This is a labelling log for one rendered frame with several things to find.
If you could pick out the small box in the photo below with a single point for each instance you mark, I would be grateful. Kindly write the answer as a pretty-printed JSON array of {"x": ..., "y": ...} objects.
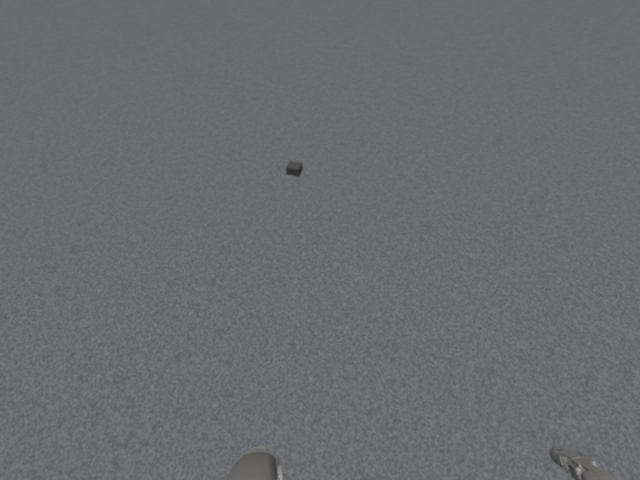
[{"x": 294, "y": 168}]

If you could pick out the right robot hand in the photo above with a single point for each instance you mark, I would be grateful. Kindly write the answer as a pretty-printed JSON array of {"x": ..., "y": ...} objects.
[{"x": 579, "y": 465}]

